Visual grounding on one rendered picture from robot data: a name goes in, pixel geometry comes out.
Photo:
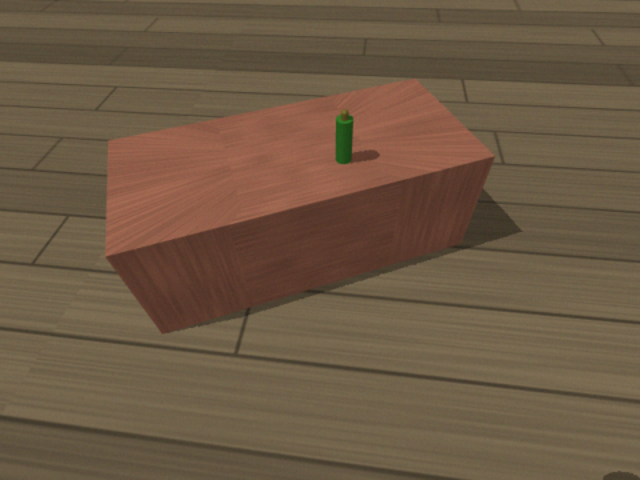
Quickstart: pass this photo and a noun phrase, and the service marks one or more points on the bottle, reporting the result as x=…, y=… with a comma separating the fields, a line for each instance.
x=344, y=134

